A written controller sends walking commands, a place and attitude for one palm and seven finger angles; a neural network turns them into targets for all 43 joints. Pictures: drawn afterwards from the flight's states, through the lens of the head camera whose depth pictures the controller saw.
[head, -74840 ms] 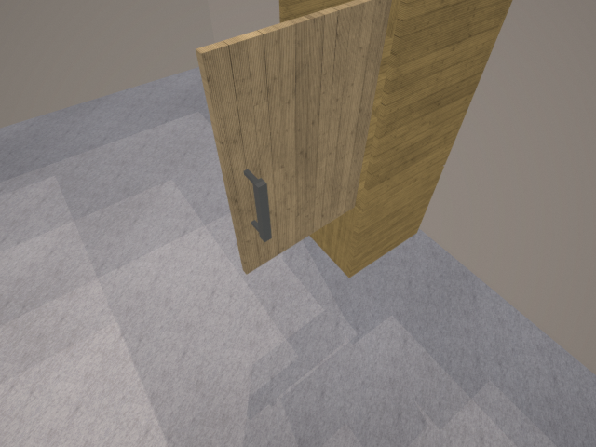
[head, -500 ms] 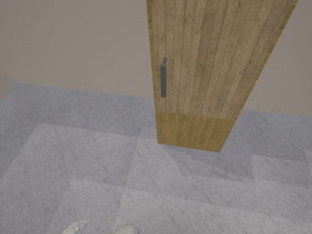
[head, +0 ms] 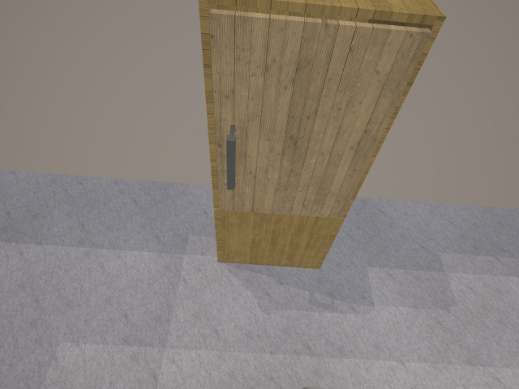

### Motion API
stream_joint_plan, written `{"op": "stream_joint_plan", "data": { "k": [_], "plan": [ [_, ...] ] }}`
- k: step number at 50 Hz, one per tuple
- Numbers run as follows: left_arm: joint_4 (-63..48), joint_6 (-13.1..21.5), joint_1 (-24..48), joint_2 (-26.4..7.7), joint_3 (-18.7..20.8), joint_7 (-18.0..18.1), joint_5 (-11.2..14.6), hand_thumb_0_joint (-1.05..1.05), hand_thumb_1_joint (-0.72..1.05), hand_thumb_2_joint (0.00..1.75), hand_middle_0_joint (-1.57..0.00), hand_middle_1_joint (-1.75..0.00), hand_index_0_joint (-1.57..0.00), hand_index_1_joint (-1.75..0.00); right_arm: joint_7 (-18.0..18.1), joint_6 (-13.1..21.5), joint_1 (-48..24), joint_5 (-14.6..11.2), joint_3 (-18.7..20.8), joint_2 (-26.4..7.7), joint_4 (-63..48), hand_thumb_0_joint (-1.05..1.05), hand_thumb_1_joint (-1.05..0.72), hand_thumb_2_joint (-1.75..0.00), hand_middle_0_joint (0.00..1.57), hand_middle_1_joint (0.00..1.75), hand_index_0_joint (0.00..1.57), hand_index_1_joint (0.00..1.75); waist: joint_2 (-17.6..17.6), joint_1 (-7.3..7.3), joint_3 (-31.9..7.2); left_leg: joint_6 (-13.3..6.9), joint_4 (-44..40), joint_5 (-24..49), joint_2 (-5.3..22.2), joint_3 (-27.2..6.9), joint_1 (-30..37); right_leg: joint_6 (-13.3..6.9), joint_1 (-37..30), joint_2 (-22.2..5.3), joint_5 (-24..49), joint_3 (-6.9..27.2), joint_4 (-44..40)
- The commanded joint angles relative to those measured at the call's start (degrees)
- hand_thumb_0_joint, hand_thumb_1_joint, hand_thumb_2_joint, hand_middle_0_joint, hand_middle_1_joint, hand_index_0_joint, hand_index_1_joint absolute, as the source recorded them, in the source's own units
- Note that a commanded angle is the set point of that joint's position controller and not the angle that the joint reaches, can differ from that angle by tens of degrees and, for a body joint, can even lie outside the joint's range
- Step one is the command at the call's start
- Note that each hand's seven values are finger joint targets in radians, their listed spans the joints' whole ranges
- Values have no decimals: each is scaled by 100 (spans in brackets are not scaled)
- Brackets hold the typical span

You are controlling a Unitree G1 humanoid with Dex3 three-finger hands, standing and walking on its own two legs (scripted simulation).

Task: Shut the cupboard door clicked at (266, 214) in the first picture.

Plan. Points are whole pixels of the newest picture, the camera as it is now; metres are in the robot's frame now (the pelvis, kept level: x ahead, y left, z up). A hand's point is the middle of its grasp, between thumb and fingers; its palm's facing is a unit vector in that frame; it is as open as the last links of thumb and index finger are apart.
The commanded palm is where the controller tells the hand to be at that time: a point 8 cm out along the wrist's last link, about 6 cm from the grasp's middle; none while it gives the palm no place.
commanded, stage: take the last steps up to it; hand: left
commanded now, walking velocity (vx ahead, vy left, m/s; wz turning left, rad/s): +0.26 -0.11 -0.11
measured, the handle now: (231, 158) +0.64 +0.09 -0.09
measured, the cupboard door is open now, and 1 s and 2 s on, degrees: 1 1 1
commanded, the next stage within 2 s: come to a stop and stand still in 0.38 s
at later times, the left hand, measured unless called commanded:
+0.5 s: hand out of the picture +0.15 +0.11 -0.20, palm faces +0.02 -0.99 -0.16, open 7.3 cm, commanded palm none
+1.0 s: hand (205, 336) +0.24 +0.11 -0.18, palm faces +0.02 -0.97 -0.24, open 7.4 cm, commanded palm none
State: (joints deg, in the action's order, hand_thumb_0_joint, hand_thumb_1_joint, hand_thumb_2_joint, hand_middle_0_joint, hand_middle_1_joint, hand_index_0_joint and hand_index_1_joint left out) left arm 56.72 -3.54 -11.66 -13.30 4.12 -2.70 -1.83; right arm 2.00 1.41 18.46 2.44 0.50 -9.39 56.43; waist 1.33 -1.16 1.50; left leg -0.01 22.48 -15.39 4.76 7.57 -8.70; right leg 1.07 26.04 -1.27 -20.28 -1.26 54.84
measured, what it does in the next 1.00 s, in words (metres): walks ahead: right foot, then left foot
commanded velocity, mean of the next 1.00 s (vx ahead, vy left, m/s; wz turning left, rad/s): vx -0.01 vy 0.00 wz -0.01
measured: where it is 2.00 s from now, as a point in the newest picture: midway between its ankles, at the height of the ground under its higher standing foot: outside the picture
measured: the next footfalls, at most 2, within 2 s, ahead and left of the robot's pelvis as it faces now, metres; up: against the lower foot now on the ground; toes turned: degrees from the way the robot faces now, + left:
right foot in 0.18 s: +0.11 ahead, -0.17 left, +0.00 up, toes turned -6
left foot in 0.50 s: +0.24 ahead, +0.03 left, +0.00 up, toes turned +6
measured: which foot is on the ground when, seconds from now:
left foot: down 0.00-0.18, up 0.20-0.48, down 0.50-0.80, up 0.82-1.00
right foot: up 0.00-0.16, down 0.18-0.50, up 0.52-0.68, down 0.70-1.00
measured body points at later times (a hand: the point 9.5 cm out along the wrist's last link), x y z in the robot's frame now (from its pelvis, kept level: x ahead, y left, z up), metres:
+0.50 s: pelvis +0.14 -0.06 -0.02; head +0.16 -0.04 +0.43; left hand +0.15 +0.17 -0.19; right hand +0.20 -0.30 -0.16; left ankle +0.20 +0.03 -0.75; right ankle +0.07 -0.16 -0.75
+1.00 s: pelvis +0.19 -0.09 -0.01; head +0.24 -0.09 +0.44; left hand +0.24 +0.16 -0.16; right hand +0.27 -0.34 -0.16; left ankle +0.16 +0.03 -0.72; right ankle +0.17 -0.21 -0.75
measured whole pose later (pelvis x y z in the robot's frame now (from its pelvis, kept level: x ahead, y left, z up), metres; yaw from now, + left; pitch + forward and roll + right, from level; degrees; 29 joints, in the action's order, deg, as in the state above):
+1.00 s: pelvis +0.19 -0.09 -0.01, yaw -1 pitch +1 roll +1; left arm 57.9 -1.4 -10.5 -10.7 2.5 2.0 -2.0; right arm 1.6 -3.5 7.5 0.5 3.2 -12.7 57.0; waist 1.1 1.1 5.6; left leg 1.9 43.9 -27.5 -1.4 1.6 -18.0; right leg 0.1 12.9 -2.5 -17.0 -0.9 29.5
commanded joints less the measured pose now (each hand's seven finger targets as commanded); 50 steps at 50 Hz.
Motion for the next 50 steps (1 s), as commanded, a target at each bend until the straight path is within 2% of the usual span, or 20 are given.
{"op": "stream_joint_plan", "data": {
  "k": [1, 4, 7, 8, 9, 10, 13, 15, 22, 23, 25, 26, 28, 31, 35, 37, 40, 42, 46, 50],
  "plan": [
    [-614, 225, 764, -117, -22, -65, 25, 0, 90, 90, -20, -30, -20, -30, 21, 60, 528, -9, 366, -1264, 11, 0, -90, -90, 20, 30, 20, 30, -1039, -237, 178, -763, -958, 666, 1468, -905, 390, -32, 351, -190, 86, -136, -1083],
    [-536, 265, 632, -144, -4, -84, 21, 0, 90, 90, -20, -30, -20, -30, -14, 37, 356, -3, 408, -1359, 71, 0, -90, -90, 20, 30, 20, 30, -1163, -141, 218, -694, -779, 291, 1432, -818, -24, -96, -395, -52, 135, -365, -1764],
    [-98, 394, -508, -456, 89, -20, 16, 0, 90, 90, -20, -30, -20, -30, -69, 28, 225, -87, 378, -1209, 131, 0, -90, -90, 20, 30, 20, 30, -391, 412, -204, -265, 676, 530, 800, -188, -807, -315, -2451, 76, 825, -351, -3071],
    [126, 489, -1219, -1002, 184, 82, -6, 0, 90, 90, -20, -30, -20, -30, -134, 55, 153, -166, 295, -852, 12, 0, -90, -90, 20, 30, 20, 30, 835, 714, -511, -5, 2113, -169, 219, 392, -1977, -782, -3608, -1073, 326, 1082, -3540],
    [261, 498, -1616, -1335, 241, 162, 48, 0, 90, 90, -20, -30, -20, -30, -123, 56, -181, -172, 225, -626, -246, 0, -90, -90, 20, 30, 20, 30, 1453, 831, -516, 51, 3514, -2241, -234, 112, -2756, -1305, -3642, -2022, 676, 2419, -4072],
    [250, 509, -1364, -1214, 203, 237, 72, 0, 90, 90, -20, -30, -20, -30, -85, 17, -320, -173, 278, -770, -209, 0, -90, -90, 20, 30, 20, 30, 1324, 723, -324, -1, 4157, -1995, -29, -468, -2924, -1498, -3089, -2047, 597, 2492, -4249],
    [60, 518, -335, -526, 21, 334, 68, 0, 90, 90, -20, -30, -20, -30, -135, -28, -172, -103, 287, -615, -1, 0, -90, -90, 20, 30, 20, 30, 460, 150, 88, 72, 4115, -1027, 284, -621, -2509, -1402, -2074, -1556, 1005, 1164, -4179],
    [71, 602, -233, -374, -55, 331, 53, 0, 90, 90, -20, -30, -20, -30, -162, -72, 28, -75, 226, -421, 71, 0, -90, -90, 20, 30, 20, 30, 463, -40, 58, 150, 3530, -760, 199, -414, -2059, -1282, -1706, -1317, 2106, 587, -4091],
    [319, 600, -345, -390, -55, 339, 109, 0, 90, 90, -20, -30, -20, -30, -161, 33, 161, -91, 149, -348, 107, 0, -90, -90, 20, 30, 20, 30, 378, -167, 8, 80, 903, 423, -140, -73, -630, -1024, -1608, -978, 2003, 384, -3505],
    [340, 573, -354, -300, -72, 327, 109, 0, 90, 90, -20, -30, -20, -30, -162, 78, 461, -86, 187, -469, 236, 0, -90, -90, 20, 30, 20, 30, 107, -285, -59, 40, 550, 883, -125, -231, 98, -850, -1171, -765, 1635, 250, -3011],
    [215, 532, -667, 121, -166, 333, 161, 0, 90, 90, -20, -30, -20, -30, -54, 103, 991, -11, 301, -1245, 324, 0, -90, -90, 20, 30, 20, 30, -1547, -332, -322, -870, -117, 2234, 1645, -2413, 1025, -302, -84, 114, -310, -415, -1210],
    [143, 458, -467, -22, -195, 374, 124, 0, 90, 90, -20, -30, -20, -30, 39, 42, 890, -32, 262, -1210, 303, 0, -90, -90, 20, 30, 20, 30, -1669, -355, -269, -1124, -494, 2949, 1934, -2782, 767, -192, 26, 139, -1453, -100, -395],
    [229, 362, -422, 15, -204, 407, 133, 0, 90, 90, -20, -30, -20, -30, 128, 23, 89, -99, 116, -879, 133, 0, -90, -90, 20, 30, 20, 30, -1183, 1, 73, -1215, -354, 4051, 1773, -2119, -99, -64, -386, -251, -1265, 252, -362],
    [390, 272, -725, 51, -199, 406, 142, 0, 90, 90, -20, -30, -20, -30, 130, -50, -517, -153, 153, -907, 93, 0, -90, -90, 20, 30, 20, 30, -803, 204, -403, -892, 11, 4136, 1168, -1138, 190, -5, -1064, -184, -313, 41, -1913],
    [256, 260, -719, -331, -112, 438, 42, 0, 90, 90, -20, -30, -20, -30, 54, -189, -756, -223, 308, -900, -13, 0, -90, -90, 20, 30, 20, 30, -363, 194, -345, -290, 335, 2225, 496, -729, -135, -212, -1286, -377, 2295, 421, -2655],
    [108, 235, -493, -474, -72, 426, 24, 0, 90, 90, -20, -30, -20, -30, 7, -293, -826, -196, 365, -826, -77, 0, -90, -90, 20, 30, 20, 30, -232, 155, -143, -177, 527, 1378, 297, -700, -361, -361, -1100, -589, 2451, 670, -2670],
    [85, 306, -514, -711, -15, 467, 23, 0, 90, 90, -20, -30, -20, -30, -27, -367, -648, -189, 367, -615, -124, 0, -90, -90, 20, 30, 20, 30, 1005, 160, -340, 113, 1764, -108, -369, -298, -754, -934, -1658, -1482, 5008, 1403, -2994],
    [95, 311, -566, -757, 8, 521, 0, 0, 90, 90, -20, -30, -20, -30, -23, -412, -858, -197, 365, -612, -227, 0, -90, -90, 20, 30, 20, 30, 1069, 311, -294, 152, 2815, -1678, -501, -618, -1444, -1366, -2119, -1862, 6111, 1602, -3021],
    [-30, 277, -368, -903, 99, 566, -19, 0, 90, 90, -20, -30, -20, -30, -37, -403, -1002, -227, 310, -610, -308, 0, -90, -90, 20, 30, 20, 30, 847, 332, -361, 213, 2754, -1596, -496, -797, -1685, -1348, -2617, -1716, 5859, 1266, -2882],
    [-68, 260, -175, -859, 96, 557, 39, 0, 90, 90, -20, -30, -20, -30, -65, -323, -596, -217, 250, -598, -178, 0, -90, -90, 20, 30, 20, 30, 793, 159, -606, 208, 524, -89, -490, -587, -672, -886, -2449, -1298, 4766, 958, -2540]
  ]
}}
